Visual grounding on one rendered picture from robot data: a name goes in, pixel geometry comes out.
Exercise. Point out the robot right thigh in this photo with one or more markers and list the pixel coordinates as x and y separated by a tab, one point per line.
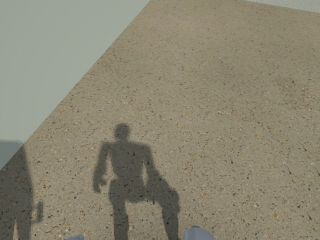
196	233

